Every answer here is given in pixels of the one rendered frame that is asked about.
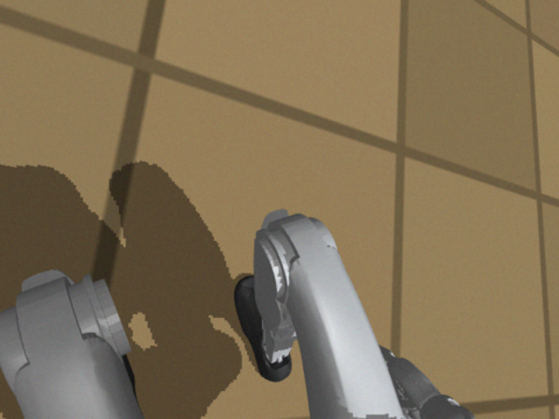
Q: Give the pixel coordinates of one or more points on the right robot hand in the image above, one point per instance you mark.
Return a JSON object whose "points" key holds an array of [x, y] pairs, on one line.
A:
{"points": [[413, 388]]}

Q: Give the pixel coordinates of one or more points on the right robot foot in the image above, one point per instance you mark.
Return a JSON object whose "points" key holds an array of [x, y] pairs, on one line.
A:
{"points": [[251, 323]]}

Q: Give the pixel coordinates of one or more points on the right robot arm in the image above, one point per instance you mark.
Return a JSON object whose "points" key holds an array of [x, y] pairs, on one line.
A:
{"points": [[444, 407]]}

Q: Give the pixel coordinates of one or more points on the left robot foot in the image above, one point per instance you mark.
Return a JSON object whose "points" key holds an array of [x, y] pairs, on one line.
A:
{"points": [[130, 372]]}

